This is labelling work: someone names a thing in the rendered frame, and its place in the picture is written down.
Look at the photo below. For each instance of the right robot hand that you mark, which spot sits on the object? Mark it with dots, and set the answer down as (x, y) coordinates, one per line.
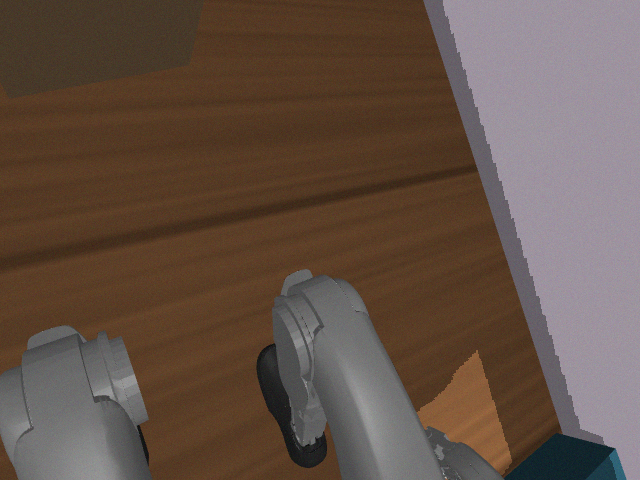
(459, 461)

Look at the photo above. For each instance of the right robot foot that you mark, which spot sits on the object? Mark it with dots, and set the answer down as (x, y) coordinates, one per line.
(277, 402)

